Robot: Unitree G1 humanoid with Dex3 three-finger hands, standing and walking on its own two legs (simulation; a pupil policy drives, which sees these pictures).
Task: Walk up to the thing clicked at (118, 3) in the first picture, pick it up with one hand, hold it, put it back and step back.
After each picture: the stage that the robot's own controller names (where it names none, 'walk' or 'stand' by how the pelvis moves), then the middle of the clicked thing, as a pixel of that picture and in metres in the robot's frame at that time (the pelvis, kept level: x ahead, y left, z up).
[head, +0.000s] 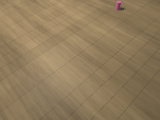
stand; (118, 5) +2.05 -0.51 -0.72
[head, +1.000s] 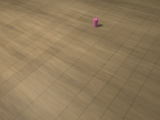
walk; (95, 22) +1.95 -0.05 -0.69
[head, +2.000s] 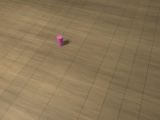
walk; (60, 40) +1.30 +0.30 -0.71
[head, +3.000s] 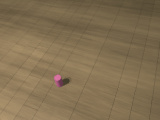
walk; (58, 81) +0.80 +0.31 -0.72
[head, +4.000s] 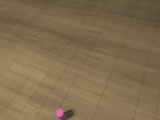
walk; (60, 115) +0.46 +0.26 -0.71
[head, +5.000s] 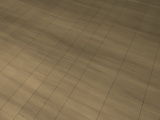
stand; out of the picture +0.34 +0.22 -0.71
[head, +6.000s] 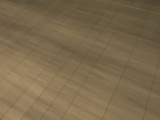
stand; out of the picture +0.34 +0.22 -0.72
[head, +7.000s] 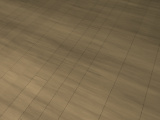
stand; out of the picture +0.33 +0.24 -0.73
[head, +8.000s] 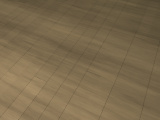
stand; out of the picture +0.32 +0.24 -0.73
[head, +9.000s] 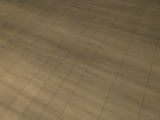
stand; out of the picture +0.32 +0.24 -0.73
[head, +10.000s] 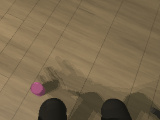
go down; (38, 89) +0.36 +0.24 -0.48
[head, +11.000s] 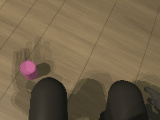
go down; (29, 70) +0.40 +0.26 -0.32
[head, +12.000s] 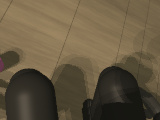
close in; out of the picture +0.38 +0.29 -0.24
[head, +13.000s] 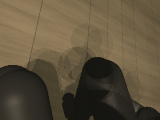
close; out of the picture +0.37 +0.29 -0.21
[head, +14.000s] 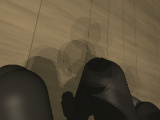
lift; out of the picture +0.36 +0.30 -0.22
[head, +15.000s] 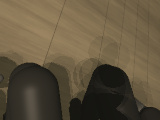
lift; out of the picture +0.31 +0.27 -0.19
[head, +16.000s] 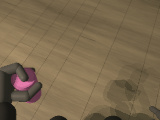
lift; (28, 86) +0.31 +0.19 +0.01
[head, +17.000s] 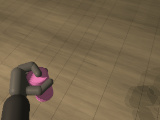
hold; (41, 84) +0.33 +0.16 +0.01
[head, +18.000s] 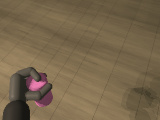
crouch; (40, 90) +0.32 +0.17 -0.01
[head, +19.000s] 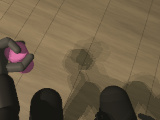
crouch; (20, 58) +0.40 +0.22 -0.10
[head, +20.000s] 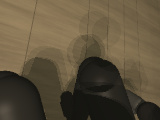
lower; out of the picture +0.38 +0.30 -0.22
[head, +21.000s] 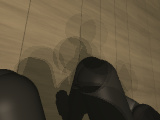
lower; out of the picture +0.38 +0.31 -0.22
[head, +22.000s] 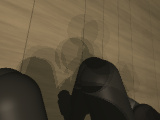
lower; out of the picture +0.38 +0.30 -0.22
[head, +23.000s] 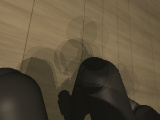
lower; out of the picture +0.38 +0.30 -0.22
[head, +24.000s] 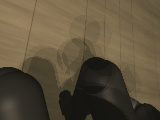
loosen; out of the picture +0.37 +0.29 -0.22
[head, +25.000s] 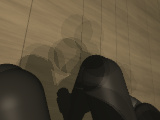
withdraw; out of the picture +0.37 +0.28 -0.22
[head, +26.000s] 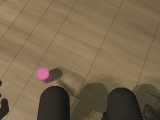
walk; (44, 76) +0.40 +0.23 -0.43
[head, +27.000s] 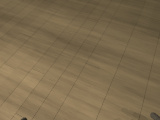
stand; out of the picture +0.34 +0.19 -0.66
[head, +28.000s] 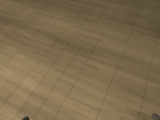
stand; out of the picture +0.34 +0.21 -0.66
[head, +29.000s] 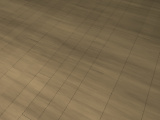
stand; out of the picture +0.35 +0.19 -0.71
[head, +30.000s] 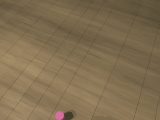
walk; (60, 117) +0.38 +0.16 -0.70
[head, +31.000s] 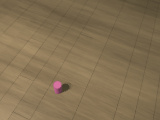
walk; (57, 87) +0.59 +0.17 -0.71
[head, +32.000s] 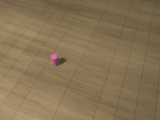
stand; (54, 60) +0.90 +0.29 -0.69
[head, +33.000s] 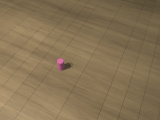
stand; (60, 64) +0.92 +0.21 -0.71
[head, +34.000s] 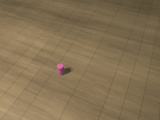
stand; (60, 69) +0.94 +0.24 -0.73
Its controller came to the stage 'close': yes
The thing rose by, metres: 0.71
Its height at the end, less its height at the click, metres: +0.00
